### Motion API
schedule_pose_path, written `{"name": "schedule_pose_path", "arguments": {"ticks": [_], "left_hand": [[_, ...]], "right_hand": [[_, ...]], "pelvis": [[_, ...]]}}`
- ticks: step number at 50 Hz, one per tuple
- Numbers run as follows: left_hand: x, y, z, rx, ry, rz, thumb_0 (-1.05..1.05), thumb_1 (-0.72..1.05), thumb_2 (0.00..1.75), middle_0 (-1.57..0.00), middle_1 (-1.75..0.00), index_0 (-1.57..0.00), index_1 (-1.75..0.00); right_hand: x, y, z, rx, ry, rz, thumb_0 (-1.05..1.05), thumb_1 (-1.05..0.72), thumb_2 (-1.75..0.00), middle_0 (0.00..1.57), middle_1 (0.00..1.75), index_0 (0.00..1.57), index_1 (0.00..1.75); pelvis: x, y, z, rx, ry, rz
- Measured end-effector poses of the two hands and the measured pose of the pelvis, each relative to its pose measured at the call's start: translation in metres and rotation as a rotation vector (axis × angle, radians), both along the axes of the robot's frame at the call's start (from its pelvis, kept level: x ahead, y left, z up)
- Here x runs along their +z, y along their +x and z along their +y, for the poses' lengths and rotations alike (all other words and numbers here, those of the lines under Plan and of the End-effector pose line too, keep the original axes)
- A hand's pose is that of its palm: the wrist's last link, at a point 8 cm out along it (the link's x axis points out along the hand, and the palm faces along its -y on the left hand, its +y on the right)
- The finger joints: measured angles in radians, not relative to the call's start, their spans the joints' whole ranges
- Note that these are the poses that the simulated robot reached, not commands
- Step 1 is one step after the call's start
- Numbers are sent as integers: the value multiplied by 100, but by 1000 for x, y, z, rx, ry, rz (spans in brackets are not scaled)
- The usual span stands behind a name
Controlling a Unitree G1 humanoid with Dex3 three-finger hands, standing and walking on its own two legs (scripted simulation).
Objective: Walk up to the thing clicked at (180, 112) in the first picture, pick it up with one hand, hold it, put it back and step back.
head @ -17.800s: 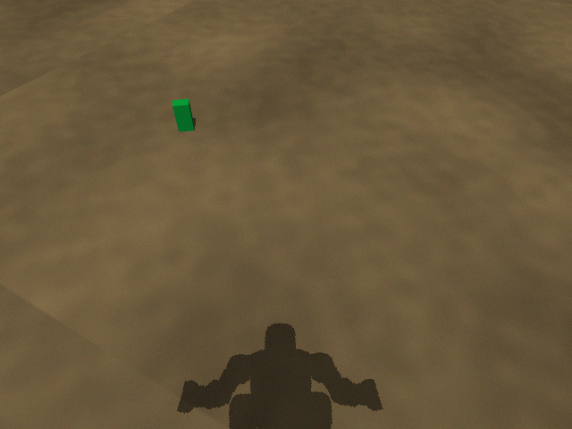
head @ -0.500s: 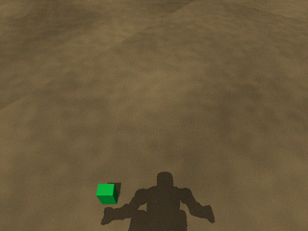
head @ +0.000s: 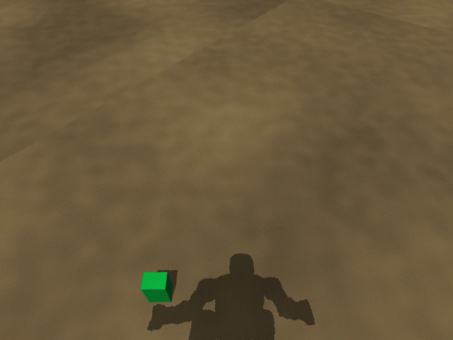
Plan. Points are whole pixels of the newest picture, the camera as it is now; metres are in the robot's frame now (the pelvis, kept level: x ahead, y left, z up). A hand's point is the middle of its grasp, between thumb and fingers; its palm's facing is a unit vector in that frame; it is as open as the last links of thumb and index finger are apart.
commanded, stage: stand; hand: left
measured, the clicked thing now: (158, 287) +0.42 +0.26 -0.69
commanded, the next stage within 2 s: go down in 0.60 s
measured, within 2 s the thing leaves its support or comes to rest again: neither
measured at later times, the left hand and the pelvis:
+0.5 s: hand out of the picture +0.07 +0.26 -0.16, palm faces -0.02 -0.94 -0.34, open 7.4 cm; pelvis +0.00 +0.00 +0.00, yaw +0 degrees
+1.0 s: hand (94, 333) +0.17 +0.27 -0.17, palm faces +0.07 -0.94 -0.33, open 12.4 cm; pelvis -0.01 +0.00 -0.03, yaw -1 degrees
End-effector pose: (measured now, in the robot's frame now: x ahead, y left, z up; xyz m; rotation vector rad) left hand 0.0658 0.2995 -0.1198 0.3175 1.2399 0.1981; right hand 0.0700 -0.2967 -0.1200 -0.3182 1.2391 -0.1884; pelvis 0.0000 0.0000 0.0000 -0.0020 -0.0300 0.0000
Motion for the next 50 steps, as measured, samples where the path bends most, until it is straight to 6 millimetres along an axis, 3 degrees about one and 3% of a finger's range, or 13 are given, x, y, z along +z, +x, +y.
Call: {"name": "schedule_pose_path", "arguments": {"ticks": [36, 41, 46, 50], "left_hand": [[0, -8, 2, 3, 0, 8, 1, 91, 90, -20, -30, -20, -30], [-2, 26, -4, 42, -12, -111, 1, 80, 80, -13, -22, -13, -21], [-11, 73, 1, 17, -18, -164, 1, 56, 56, -6, -15, -7, -13], [-16, 92, 11, 26, -6, -197, 1, 34, 38, -4, -12, -5, -10]], "right_hand": [[-1, -11, 1, -8, 0, 16, 0, -90, -90, 20, 30, 21, 30], [-3, 0, 14, -15, 14, -104, 0, -94, -91, 20, 30, 20, 30], [-9, 4, 29, -31, 37, -159, 0, -97, -92, 20, 30, 20, 30], [-14, 3, 35, -50, 49, -180, 0, -96, -91, 20, 30, 21, 30]], "pelvis": [[0, -3, 2, 1, 2, -3], [-7, -11, 2, 1, -1, 48], [-18, -16, -1, -13, -2, 122], [-28, -14, 0, -25, -4, 164]]}}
